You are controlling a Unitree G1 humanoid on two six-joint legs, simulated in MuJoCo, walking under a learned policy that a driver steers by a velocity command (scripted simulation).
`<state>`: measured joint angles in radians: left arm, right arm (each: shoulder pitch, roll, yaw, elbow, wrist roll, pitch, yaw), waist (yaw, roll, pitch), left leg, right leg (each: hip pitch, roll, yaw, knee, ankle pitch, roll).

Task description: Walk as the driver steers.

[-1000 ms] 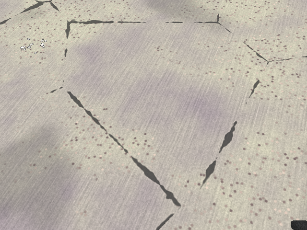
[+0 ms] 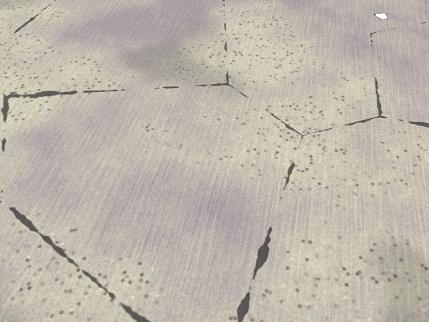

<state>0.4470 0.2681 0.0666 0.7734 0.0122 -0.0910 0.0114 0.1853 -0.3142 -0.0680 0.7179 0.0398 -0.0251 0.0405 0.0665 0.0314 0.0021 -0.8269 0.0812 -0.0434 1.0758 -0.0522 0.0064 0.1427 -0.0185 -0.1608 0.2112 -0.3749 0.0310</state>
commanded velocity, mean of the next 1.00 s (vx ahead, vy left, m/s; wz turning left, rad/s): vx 0.95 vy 0.00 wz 0.46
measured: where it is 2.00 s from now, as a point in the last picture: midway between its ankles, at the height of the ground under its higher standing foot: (136, 98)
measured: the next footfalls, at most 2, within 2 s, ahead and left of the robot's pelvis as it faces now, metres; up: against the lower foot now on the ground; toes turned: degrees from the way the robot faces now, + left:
left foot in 0.18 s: +0.29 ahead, +0.14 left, +0.00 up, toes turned +13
right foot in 0.62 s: +0.76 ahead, +0.17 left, +0.00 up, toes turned +40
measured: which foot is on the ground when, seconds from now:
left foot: up 0.00-0.16, down 0.18-0.64, up 0.66-1.00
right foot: down 0.00-0.18, up 0.20-0.60, down 0.62-1.00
